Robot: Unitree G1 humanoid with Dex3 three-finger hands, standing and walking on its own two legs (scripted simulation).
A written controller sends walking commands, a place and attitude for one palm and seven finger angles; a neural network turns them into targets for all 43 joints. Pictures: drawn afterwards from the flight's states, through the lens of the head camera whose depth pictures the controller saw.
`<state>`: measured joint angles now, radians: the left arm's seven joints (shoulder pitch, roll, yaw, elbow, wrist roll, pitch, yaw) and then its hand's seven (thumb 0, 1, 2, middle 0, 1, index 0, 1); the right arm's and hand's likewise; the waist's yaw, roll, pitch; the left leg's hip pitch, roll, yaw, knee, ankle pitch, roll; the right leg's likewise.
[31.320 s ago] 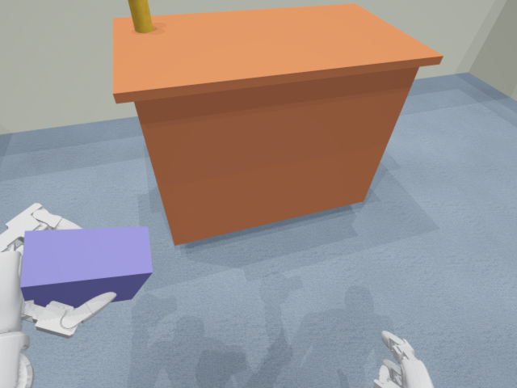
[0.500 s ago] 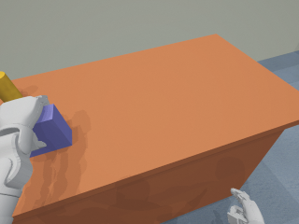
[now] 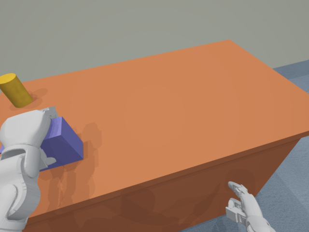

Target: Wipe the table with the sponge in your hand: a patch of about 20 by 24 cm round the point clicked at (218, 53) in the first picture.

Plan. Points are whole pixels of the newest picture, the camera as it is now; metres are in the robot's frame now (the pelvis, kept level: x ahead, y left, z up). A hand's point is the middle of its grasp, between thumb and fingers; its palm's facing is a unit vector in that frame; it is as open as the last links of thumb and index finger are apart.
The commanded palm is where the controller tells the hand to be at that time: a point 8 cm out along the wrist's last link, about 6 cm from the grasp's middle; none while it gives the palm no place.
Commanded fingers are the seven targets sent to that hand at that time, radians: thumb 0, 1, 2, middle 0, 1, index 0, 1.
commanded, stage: lift the sponge slowly off the table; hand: left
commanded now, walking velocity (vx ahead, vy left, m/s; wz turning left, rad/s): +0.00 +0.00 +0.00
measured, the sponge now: (51, 150) +0.25 +0.30 +0.11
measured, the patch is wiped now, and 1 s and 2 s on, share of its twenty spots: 1.00 1.00 1.00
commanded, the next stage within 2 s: none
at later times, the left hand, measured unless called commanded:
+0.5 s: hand (40, 147) +0.23 +0.29 +0.16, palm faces +0.14 -0.10 -0.99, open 9.9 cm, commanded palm +0.19 +0.29 +0.21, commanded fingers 0.00 0.10 1.30 -1.20 -1.60 -1.20 -1.60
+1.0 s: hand (35, 146) +0.22 +0.29 +0.17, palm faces +0.11 -0.05 -0.99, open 9.9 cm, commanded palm +0.18 +0.29 +0.25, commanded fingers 0.00 0.10 1.30 -1.20 -1.60 -1.20 -1.60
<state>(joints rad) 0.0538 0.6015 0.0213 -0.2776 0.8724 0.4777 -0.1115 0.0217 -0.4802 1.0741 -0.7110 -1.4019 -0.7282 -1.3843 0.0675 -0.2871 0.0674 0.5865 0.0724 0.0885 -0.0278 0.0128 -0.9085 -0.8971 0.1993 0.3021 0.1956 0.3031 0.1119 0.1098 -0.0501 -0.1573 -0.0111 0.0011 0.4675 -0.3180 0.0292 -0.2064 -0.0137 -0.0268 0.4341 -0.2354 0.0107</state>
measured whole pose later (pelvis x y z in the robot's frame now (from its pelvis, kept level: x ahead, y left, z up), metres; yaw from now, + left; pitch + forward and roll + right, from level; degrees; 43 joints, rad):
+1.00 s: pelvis -0.03 -0.03 +0.00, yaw +1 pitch -3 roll +0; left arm -0.06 0.67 0.01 -0.22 0.81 0.46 -0.19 0.00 -0.50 1.07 -0.75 -1.36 -0.76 -1.34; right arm 0.05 -0.28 0.08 0.64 0.06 0.03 -0.08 0.01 -0.91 -0.90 0.20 0.30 0.20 0.30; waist 0.15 0.11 0.00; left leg -0.12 0.01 -0.02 0.45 -0.27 -0.01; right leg -0.17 0.00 -0.05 0.44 -0.21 -0.03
